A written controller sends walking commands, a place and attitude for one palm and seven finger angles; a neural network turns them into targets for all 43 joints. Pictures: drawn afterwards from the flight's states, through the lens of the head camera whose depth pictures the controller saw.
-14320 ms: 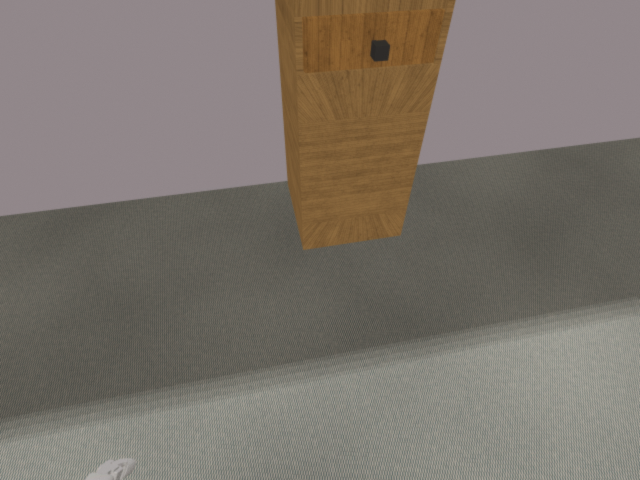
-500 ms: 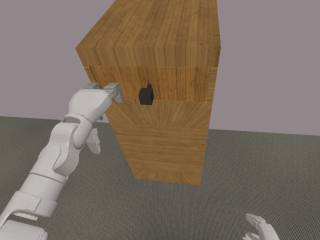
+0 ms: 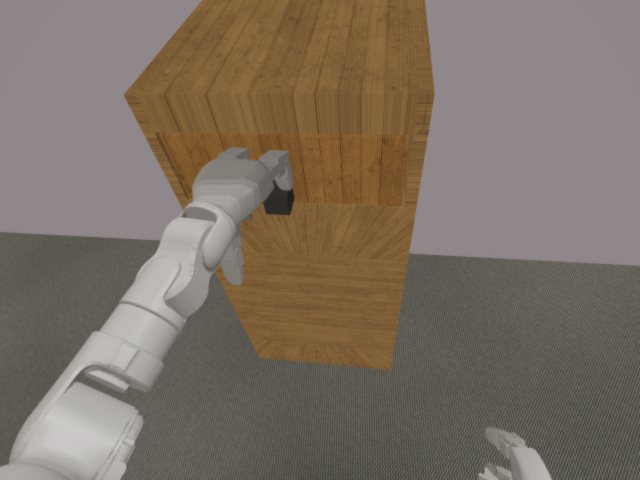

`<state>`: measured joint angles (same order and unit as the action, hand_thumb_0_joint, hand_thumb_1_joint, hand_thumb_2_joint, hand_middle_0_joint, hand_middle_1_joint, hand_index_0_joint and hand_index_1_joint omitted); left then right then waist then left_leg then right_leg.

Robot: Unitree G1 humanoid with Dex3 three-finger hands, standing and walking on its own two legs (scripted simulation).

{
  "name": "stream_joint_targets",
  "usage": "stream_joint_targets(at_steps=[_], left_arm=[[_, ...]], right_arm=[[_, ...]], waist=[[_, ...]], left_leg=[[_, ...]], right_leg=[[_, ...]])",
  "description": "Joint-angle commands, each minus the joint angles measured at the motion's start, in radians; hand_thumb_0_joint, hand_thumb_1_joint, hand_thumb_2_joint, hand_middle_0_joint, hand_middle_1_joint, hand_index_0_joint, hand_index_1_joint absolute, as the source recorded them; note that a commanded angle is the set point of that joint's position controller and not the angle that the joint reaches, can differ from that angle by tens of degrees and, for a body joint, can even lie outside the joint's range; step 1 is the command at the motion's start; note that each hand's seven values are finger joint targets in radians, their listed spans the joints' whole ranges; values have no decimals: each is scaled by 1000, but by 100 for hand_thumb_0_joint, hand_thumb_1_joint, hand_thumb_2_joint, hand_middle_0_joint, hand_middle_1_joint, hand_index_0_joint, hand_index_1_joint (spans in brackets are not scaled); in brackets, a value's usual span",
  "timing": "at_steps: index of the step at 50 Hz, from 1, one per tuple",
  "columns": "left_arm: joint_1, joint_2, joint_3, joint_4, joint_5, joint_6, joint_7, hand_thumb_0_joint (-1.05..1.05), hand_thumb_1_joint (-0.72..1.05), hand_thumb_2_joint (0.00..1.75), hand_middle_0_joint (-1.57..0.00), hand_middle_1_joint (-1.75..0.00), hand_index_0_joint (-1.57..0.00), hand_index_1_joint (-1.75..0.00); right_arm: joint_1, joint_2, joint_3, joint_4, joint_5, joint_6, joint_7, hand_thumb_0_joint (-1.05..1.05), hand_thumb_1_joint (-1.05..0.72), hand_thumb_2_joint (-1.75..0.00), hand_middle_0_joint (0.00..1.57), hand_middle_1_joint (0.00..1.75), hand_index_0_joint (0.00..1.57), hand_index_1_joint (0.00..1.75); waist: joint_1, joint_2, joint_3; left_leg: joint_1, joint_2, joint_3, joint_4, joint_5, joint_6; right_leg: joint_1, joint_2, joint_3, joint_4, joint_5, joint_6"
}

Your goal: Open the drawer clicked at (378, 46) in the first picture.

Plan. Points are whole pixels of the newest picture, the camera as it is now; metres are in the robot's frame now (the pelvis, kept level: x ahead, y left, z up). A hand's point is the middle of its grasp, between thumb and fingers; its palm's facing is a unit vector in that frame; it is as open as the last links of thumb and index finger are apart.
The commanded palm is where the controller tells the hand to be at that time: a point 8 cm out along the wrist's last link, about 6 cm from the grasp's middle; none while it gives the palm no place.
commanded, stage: move the hooked fingers above the handle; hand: left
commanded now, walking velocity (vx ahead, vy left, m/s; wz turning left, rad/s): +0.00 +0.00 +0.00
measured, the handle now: (280, 188) +0.52 +0.11 +0.05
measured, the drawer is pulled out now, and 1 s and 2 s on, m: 0.00 0.00 0.00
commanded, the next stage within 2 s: none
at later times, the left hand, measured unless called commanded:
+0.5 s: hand (304, 187) +0.47 +0.06 +0.11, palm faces -0.04 -0.10 -0.99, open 13.9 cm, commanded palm +0.47 +0.12 +0.18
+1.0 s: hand (237, 192) +0.45 +0.15 +0.11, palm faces -0.13 +0.02 -0.99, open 13.8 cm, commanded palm +0.45 +0.13 +0.18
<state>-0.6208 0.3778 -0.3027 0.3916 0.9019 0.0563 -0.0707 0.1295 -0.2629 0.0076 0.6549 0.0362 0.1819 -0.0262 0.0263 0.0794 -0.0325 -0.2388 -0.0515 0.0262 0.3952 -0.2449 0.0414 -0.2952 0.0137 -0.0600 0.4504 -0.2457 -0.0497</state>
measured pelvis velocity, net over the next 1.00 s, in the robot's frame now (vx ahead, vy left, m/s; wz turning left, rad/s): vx -0.01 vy -0.02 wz -0.02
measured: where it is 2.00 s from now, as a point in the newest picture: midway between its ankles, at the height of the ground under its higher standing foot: outside the picture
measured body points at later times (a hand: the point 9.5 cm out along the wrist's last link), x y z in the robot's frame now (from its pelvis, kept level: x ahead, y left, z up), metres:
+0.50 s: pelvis +0.01 +0.01 -0.01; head +0.06 -0.03 +0.44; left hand +0.46 +0.06 +0.16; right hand +0.10 -0.25 -0.15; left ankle -0.03 +0.09 -0.74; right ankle -0.01 -0.08 -0.74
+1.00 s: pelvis -0.01 -0.02 +0.00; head +0.03 -0.05 +0.45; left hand +0.46 +0.14 +0.17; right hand +0.10 -0.28 -0.14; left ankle -0.03 +0.09 -0.74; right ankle -0.01 -0.08 -0.74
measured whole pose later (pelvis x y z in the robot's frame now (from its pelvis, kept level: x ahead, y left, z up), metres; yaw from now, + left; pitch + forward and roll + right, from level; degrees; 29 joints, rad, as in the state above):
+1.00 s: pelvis -0.01 -0.02 +0.00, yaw -1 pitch +7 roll +1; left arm -0.90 0.40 -0.28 0.87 0.94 0.19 -0.03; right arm 0.20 -0.27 0.00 0.67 0.06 0.18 -0.10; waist -0.03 0.06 -0.05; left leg -0.29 -0.03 0.05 0.40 -0.23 0.02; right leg -0.36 0.04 -0.04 0.46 -0.22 -0.07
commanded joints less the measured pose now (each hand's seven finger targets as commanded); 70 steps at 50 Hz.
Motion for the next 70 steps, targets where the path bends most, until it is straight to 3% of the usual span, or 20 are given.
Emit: stream_joint_targets(at_steps=[1,4,7,11,14,18,22,24,28,33,38,44,49,53,55,58,59,61,65,70], left_arm=[[-548,255,238,-115,17,-37,153,0,-50,30,-30,-120,-30,-120],[-556,259,261,-28,47,4,224,0,-50,30,-30,-120,-30,-120],[-583,190,195,73,75,86,245,0,-50,30,-30,-120,-30,-120],[-612,77,76,151,63,178,171,0,-50,30,-30,-120,-30,-120],[-699,-26,-25,118,39,157,93,0,-50,30,-30,-120,-30,-120],[-777,20,12,22,15,22,63,0,-50,30,-30,-120,-30,-120],[-811,107,138,116,23,-58,179,0,-50,30,-30,-120,-30,-120],[-786,276,292,200,49,-35,271,0,-50,30,-30,-120,-30,-120],[-779,241,249,265,109,91,384,0,-50,30,-30,-120,-30,-120],[-782,298,246,305,129,247,380,0,-50,30,-30,-120,-30,-120],[-746,343,250,331,70,290,288,0,-50,30,-30,-120,-30,-120],[-665,241,167,408,94,214,133,0,-50,30,-30,-120,-30,-120],[-785,-26,-51,186,23,9,22,0,-50,30,-30,-120,-30,-120],[-960,38,1,0,-7,-158,87,0,-50,30,-30,-120,-30,-120],[-981,114,80,-7,-9,-190,174,0,-50,30,-30,-120,-30,-120],[-884,206,203,132,3,-137,315,0,-50,30,-30,-120,-30,-120],[-845,298,281,210,15,-95,351,0,-50,30,-30,-120,-30,-120],[-813,279,236,300,35,1,378,0,-50,30,-30,-120,-30,-120],[-778,308,213,510,114,198,367,0,-50,30,-30,-120,-30,-120],[-767,358,220,586,85,344,250,0,-50,30,-30,-120,-30,-120]], right_arm=[[-23,-86,-29,-92,-10,-41,-11,0,-90,-90,20,30,20,30],[-21,-86,-32,-76,-10,-40,-5,0,-90,-90,20,30,20,30],[-10,-90,-37,-57,-9,-35,5,0,-90,-90,20,30,20,30],[-8,-110,-47,-69,3,-12,12,0,-90,-90,20,30,20,30],[16,-113,-62,-72,4,-11,11,0,-90,-90,20,30,20,30],[61,-107,-66,-68,-11,-26,2,0,-90,-90,20,30,20,30],[117,-94,-65,-34,-17,-41,-6,0,-90,-90,20,30,20,30],[115,-102,-52,-26,-20,-40,-16,0,-90,-90,20,30,20,30],[57,-74,-34,-34,-11,-38,-14,0,-90,-90,20,30,20,30],[-21,-84,-18,-43,5,-10,-33,0,-90,-90,20,30,20,30],[-72,-94,-2,-59,23,10,-77,0,-90,-90,20,30,20,30],[-13,-120,-24,-87,21,4,-91,0,-90,-90,20,30,20,30],[51,-114,-54,-103,16,-55,-69,0,-90,-90,20,30,20,30],[115,-103,-72,-64,2,-92,-60,0,-90,-90,20,30,20,30],[142,-100,-78,-44,-3,-103,-52,0,-90,-90,20,30,20,30],[133,-98,-61,-22,0,-99,-39,0,-90,-90,20,30,20,30],[124,-108,-56,-12,3,-92,-37,0,-90,-90,20,30,20,30],[83,-103,-33,-21,16,-77,-33,0,-90,-90,20,30,20,30],[45,-115,-16,-19,13,-41,-36,0,-90,-90,20,30,20,30],[-18,-130,-3,-46,29,13,-64,0,-90,-90,20,30,20,30]], waist=[[6,-112,-374],[18,-113,-399],[-1,-102,-410],[-43,-154,-410],[-91,-149,-408],[-87,-109,-486],[-64,-125,-443],[-25,-153,-451],[-7,-117,-470],[5,-156,-505],[1,-226,-457],[-49,-240,-354],[-142,-147,-319],[-150,-10,-429],[-135,-30,-455],[-85,-111,-441],[-68,-147,-423],[-56,-169,-351],[-34,-121,-390],[-29,-265,-409]], left_leg=[[31,9,-21,15,370,-17],[8,13,-12,19,407,-26],[15,23,-1,28,432,-28],[15,18,-1,33,419,-13],[81,16,-19,57,449,-5],[118,8,-42,86,500,-3],[70,18,-43,87,476,-23],[-33,12,-28,67,416,-22],[-96,20,11,51,419,-28],[-99,23,40,21,370,-18],[-101,23,46,-18,284,-2],[-91,26,44,-32,193,12],[7,7,15,23,167,26],[87,-7,-28,66,198,18],[76,-4,-38,78,212,9],[-28,-1,-29,60,223,-8],[-82,3,-24,49,208,-12],[-155,10,0,27,178,-18],[-186,19,33,27,220,-24],[-192,22,51,-2,209,-9]], right_leg=[[224,-27,74,13,393,8],[230,-22,74,27,411,4],[201,-20,65,38,435,5],[196,-21,62,31,467,14],[132,-17,57,29,468,17],[143,-17,68,57,505,16],[91,-3,59,67,429,5],[158,-5,69,70,422,3],[216,-14,82,86,474,3],[303,-25,105,63,477,18],[350,-42,128,19,445,44],[265,-49,125,-32,329,47],[138,-49,125,-42,293,39],[83,-37,121,-11,256,22],[79,-30,119,-4,250,18],[109,-14,95,21,258,14],[137,-15,99,20,248,15],[139,-18,99,23,234,17],[185,-25,102,34,299,19],[270,-36,111,3,320,41]])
